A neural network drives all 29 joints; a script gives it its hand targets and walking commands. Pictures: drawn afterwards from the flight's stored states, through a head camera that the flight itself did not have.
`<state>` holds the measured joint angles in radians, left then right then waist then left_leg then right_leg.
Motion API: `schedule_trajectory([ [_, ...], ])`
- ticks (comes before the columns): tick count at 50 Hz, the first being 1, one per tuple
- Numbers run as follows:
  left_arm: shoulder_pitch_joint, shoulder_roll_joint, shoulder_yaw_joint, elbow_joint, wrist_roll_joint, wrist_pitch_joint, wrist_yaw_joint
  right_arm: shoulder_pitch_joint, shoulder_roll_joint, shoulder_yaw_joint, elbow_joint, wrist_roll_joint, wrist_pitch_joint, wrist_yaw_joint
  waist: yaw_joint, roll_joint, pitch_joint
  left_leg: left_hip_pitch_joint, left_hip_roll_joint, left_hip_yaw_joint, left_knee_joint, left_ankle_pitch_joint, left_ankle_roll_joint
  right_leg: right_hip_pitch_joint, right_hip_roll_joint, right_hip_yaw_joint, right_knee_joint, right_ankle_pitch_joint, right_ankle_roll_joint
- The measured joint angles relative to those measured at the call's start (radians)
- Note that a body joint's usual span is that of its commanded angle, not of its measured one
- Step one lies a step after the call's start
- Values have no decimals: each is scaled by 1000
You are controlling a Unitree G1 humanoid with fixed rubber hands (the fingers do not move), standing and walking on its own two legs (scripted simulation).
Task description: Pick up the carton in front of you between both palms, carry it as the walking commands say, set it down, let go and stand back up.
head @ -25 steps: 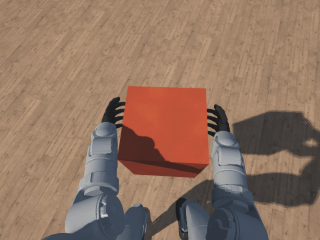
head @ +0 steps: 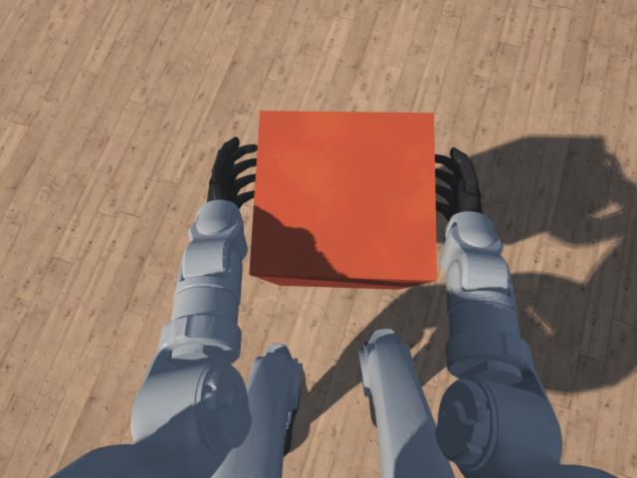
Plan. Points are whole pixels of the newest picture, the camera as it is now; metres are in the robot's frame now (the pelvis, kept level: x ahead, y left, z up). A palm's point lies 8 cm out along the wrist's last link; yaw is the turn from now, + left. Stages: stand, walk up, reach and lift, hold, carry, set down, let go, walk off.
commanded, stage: set down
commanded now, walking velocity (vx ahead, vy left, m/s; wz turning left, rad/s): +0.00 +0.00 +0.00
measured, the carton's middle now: (341, 216) +0.44 -0.04 -0.16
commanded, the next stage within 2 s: none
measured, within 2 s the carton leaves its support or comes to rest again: rests again in 1.42 s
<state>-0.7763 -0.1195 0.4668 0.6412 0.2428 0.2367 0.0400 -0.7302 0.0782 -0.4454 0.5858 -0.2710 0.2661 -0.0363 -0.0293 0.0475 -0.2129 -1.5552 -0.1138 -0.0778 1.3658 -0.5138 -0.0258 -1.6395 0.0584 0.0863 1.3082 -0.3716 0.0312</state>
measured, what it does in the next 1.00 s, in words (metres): lowers itself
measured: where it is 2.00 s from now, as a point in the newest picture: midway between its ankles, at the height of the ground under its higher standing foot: (331, 414)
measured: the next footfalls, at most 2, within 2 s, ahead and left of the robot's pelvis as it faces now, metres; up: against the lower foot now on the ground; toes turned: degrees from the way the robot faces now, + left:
none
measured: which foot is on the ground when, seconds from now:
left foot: down 0.00-1.00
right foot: down 0.00-1.00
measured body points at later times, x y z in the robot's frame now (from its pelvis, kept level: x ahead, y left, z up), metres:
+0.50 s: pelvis -0.03 -0.01 -0.13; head +0.27 -0.04 +0.21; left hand +0.47 +0.09 -0.24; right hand +0.45 -0.21 -0.25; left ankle +0.04 +0.12 -0.58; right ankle +0.09 -0.13 -0.58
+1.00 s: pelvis -0.04 -0.01 -0.21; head +0.31 -0.03 +0.07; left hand +0.49 +0.08 -0.38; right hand +0.48 -0.22 -0.38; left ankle +0.04 +0.12 -0.58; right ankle +0.09 -0.13 -0.58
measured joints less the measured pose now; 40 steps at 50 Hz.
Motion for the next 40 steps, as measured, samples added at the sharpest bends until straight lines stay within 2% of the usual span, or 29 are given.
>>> schedule_trajectory([
  [16, -138, 50, -83, 51, -93, -44, 93, -170, -123, 25, 99, 82, -46, 10, -33, 0, 48, -337, -45, 16, 300, -62, -20, -344, 12, 17, 307, -59, 18],
  [32, -356, 109, -56, 159, -114, -38, 121, -389, -215, 36, 203, 96, -19, -1, -46, 19, 186, -551, -76, 23, 539, -89, -61, -570, 35, 18, 549, -67, 20],
  [40, -451, 148, -81, 206, -154, -43, 141, -481, -271, 74, 252, 131, -24, -10, -57, 29, 286, -630, -90, 30, 645, -101, -74, -652, 42, 18, 654, -71, 25],
])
